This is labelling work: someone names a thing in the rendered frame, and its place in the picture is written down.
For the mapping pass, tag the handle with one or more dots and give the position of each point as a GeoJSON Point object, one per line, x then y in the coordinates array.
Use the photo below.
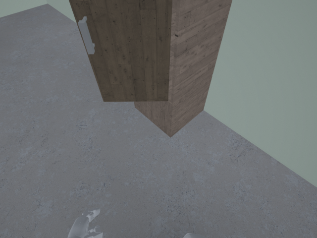
{"type": "Point", "coordinates": [86, 35]}

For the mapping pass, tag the cupboard door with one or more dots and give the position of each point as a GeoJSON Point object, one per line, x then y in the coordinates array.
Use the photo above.
{"type": "Point", "coordinates": [132, 47]}

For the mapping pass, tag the left robot hand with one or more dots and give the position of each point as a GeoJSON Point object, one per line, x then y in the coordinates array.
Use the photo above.
{"type": "Point", "coordinates": [80, 226]}

